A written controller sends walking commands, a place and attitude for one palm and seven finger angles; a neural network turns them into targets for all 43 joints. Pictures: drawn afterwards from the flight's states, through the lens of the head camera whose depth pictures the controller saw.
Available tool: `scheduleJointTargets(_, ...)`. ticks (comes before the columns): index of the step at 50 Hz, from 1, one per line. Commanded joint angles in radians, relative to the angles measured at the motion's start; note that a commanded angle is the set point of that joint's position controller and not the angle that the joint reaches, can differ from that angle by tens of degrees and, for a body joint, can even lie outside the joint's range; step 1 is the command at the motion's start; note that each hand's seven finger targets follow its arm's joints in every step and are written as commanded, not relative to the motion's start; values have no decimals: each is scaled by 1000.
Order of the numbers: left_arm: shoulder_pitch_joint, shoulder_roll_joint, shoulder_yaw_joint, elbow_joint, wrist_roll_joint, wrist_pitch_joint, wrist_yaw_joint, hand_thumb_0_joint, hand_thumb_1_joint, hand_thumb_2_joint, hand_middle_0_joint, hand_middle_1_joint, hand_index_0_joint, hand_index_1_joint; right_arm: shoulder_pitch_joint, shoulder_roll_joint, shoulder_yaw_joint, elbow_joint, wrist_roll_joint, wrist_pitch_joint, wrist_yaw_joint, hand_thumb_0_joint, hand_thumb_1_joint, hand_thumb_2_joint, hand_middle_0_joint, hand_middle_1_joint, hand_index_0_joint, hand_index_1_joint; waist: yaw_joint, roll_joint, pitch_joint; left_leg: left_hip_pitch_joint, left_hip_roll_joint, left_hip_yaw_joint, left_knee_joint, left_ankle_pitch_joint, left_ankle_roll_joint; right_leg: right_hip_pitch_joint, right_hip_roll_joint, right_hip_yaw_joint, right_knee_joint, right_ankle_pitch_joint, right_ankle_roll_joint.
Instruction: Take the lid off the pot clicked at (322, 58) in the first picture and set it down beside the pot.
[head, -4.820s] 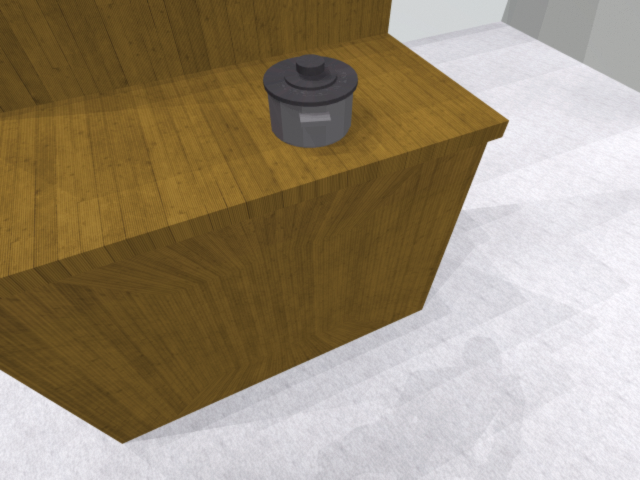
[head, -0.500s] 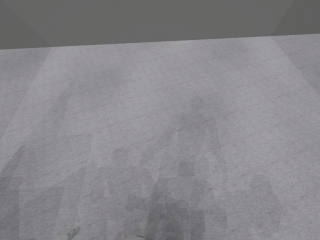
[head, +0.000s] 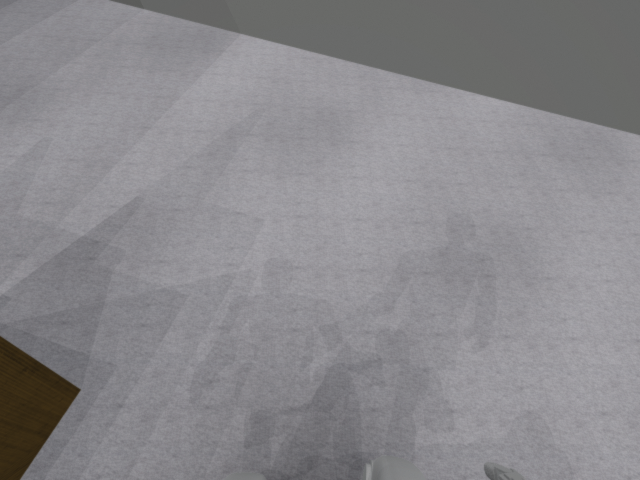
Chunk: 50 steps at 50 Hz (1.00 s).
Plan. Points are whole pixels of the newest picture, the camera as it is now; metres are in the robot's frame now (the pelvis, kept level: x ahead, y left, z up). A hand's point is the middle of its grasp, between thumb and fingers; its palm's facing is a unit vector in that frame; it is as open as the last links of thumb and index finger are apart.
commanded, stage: turn to face it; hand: left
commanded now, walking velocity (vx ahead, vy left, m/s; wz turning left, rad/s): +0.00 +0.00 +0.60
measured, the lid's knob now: out of the picture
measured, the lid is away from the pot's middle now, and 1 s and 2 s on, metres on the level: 0.00 0.00 0.00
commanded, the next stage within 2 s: take the last steps up to it in 1.96 s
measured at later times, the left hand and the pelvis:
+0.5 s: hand out of the picture +0.02 +0.17 -0.14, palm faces +0.31 -0.90 -0.30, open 7.4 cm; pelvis +0.00 -0.05 +0.01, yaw +18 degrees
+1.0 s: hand out of the picture -0.07 +0.25 -0.16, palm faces +0.60 -0.77 -0.24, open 7.4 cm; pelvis -0.02 +0.02 +0.01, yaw +35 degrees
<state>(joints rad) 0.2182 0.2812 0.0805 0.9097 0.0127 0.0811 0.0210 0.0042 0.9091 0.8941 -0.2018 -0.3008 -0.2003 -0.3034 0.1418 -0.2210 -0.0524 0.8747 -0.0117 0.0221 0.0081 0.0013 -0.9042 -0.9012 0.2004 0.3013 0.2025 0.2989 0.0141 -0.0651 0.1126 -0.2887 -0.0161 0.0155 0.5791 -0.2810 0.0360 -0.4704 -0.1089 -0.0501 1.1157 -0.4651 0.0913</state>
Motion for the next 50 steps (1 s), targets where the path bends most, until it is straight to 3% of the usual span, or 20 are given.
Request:
scheduleJointTargets(1,1,75,16,-87,3,-39,-10,0,900,900,-200,-300,-200,-300,3,-217,-57,-55,-3,-11,-19,0,-900,-900,200,300,200,300,-14,203,-142,96,207,-240,-251,304,110,-33,13,54,-30,94,12)
scheduleJointTargets(5,-51,70,14,-109,1,-38,-4,0,900,900,-200,-300,-200,-300,31,-229,-66,-46,-7,-1,-17,0,-900,-900,200,300,200,300,-36,200,-105,71,222,-341,-277,150,135,-13,33,61,-186,60,11)
scheduleJointTargets(9,-34,64,10,-119,-3,-48,0,0,900,900,-200,-300,-200,-300,24,-239,-73,-46,-10,6,-16,0,-900,-900,200,300,200,300,-31,226,-126,53,205,-405,-230,216,133,92,78,53,-354,46,-6)
scheduleJointTargets(12,52,74,15,-102,-9,-63,7,0,900,900,-200,-300,-200,-300,-15,-225,-76,-59,-2,10,-16,0,-900,-900,200,300,200,300,13,195,-168,-35,156,-408,-135,236,91,292,95,44,-595,176,-19)
scheduleJointTargets(13,90,109,23,-99,-5,-73,12,0,900,900,-200,-300,-200,-300,-13,-189,-72,-64,7,10,-13,0,-900,-900,200,300,200,300,34,108,-187,-133,103,-372,-47,129,43,418,25,104,-759,220,-32)
scheduleJointTargets(14,92,208,41,-105,12,-84,20,0,900,900,-200,-300,-200,-300,7,-111,-60,-78,16,10,-8,0,-900,-900,200,300,200,300,36,-202,-173,-325,-39,-177,182,-153,-49,519,-240,376,-887,177,-115)
scheduleJointTargets(15,79,228,37,-121,9,-78,21,0,900,900,-200,-300,-200,-300,-15,-139,-63,-94,1,9,-7,0,-900,-900,200,300,200,300,40,-224,-141,-341,-52,-101,403,-317,-73,393,-382,465,-890,255,-209)
scheduleJointTargets(16,30,192,26,-133,7,-76,22,0,900,900,-200,-300,-200,-300,-6,-149,-67,-85,-7,13,-1,0,-900,-900,200,300,200,300,10,-103,-105,-323,-18,-134,534,-265,-65,304,-340,371,-868,249,-231)
scheduleJointTargets(17,-15,146,21,-136,3,-87,24,0,900,900,-200,-300,-200,-300,8,-150,-69,-57,-10,23,5,0,-900,-900,200,300,200,300,-15,-170,-98,-328,5,-138,593,-214,-69,291,-277,310,-860,293,-204)
scheduleJointTargets(20,-41,97,2,-147,3,-91,17,0,900,900,-200,-300,-200,-300,46,-126,-62,-23,-7,29,21,0,-900,-900,200,300,200,300,-36,-122,-87,-312,22,-59,656,-104,-101,332,-185,106,-778,519,-188)
scheduleJointTargets(29,106,154,21,-92,15,-80,14,0,900,900,-200,-300,-200,-300,-110,-90,-33,-61,5,24,24,0,-900,-900,200,300,200,300,48,-152,-120,-216,31,52,296,-174,-106,463,-243,16,-704,734,-221)
scheduleJointTargets(32,98,173,31,-91,16,-72,12,0,900,900,-200,-300,-200,-300,-83,-91,-29,-61,9,12,21,0,-900,-900,200,300,200,300,41,-184,-152,-111,13,90,146,-152,-83,451,-254,-18,-647,779,-202)
scheduleJointTargets(34,76,169,34,-85,8,-69,9,0,900,900,-200,-300,-200,-300,-12,-117,-35,-45,6,3,18,0,-900,-900,200,300,200,300,-1,-130,-182,41,7,94,-60,2,-68,392,-234,-74,-540,702,-146)
scheduleJointTargets(35,72,152,31,-91,0,-66,5,0,900,900,-200,-300,-200,-300,71,-165,-50,-26,2,-5,17,0,-900,-900,200,300,200,300,-50,-27,-232,227,49,35,-176,158,-44,271,-211,-115,-382,583,-96)
scheduleJointTargets(36,55,83,20,-131,-8,-62,-4,0,900,900,-200,-300,-200,-300,140,-295,-84,-18,-5,-15,8,0,-900,-900,200,300,200,300,-95,321,-255,418,338,-345,-220,504,76,-55,-56,-140,-130,-22,-6)
scheduleJointTargets(37,-11,67,4,-160,1,-53,3,0,900,900,-200,-300,-200,-300,212,-340,-94,5,7,-5,-2,0,-900,-900,200,300,200,300,-124,361,-276,411,435,-447,-188,808,179,-148,-8,-20,-5,-231,5)
scheduleJointTargets(38,-35,85,6,-158,5,-46,5,0,900,900,-200,-300,-200,-300,196,-310,-84,10,3,-1,-9,0,-900,-900,200,300,200,300,-108,258,-234,355,423,-375,-179,761,199,-157,-34,29,52,-179,-6)
scheduleJointTargets(39,-51,77,10,-140,7,-42,9,0,900,900,-200,-300,-200,-300,157,-273,-73,0,0,-6,-19,0,-900,-900,200,300,200,300,-93,300,-212,289,355,-352,-193,693,172,-149,-38,55,73,-110,-3)
scheduleJointTargets(43,4,88,18,-78,8,-41,-6,0,900,900,-200,-300,-200,-300,35,-208,-46,-36,4,-19,-25,0,-900,-900,200,300,200,300,-14,206,-139,196,214,-236,-234,575,90,-98,-6,65,88,114,17)
scheduleJointTargets(50,-54,97,15,-90,6,-41,3,0,900,900,-200,-300,-200,-300,102,-213,-54,-19,2,-17,-25,0,-900,-900,200,300,200,300,-31,174,-142,221,202,-344,-258,462,112,-102,16,91,-21,137,36)
